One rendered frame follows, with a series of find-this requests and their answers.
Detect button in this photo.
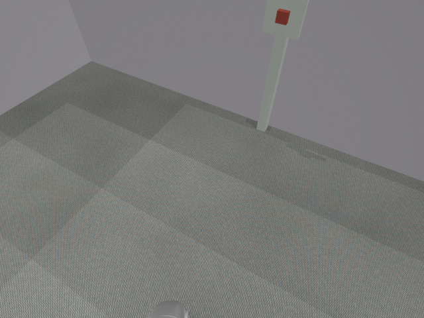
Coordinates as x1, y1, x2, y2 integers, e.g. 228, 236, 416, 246
275, 9, 290, 25

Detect panel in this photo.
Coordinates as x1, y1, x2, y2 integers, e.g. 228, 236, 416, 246
256, 0, 309, 132

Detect robot left thigh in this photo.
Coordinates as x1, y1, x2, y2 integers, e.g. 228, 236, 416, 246
147, 300, 189, 318

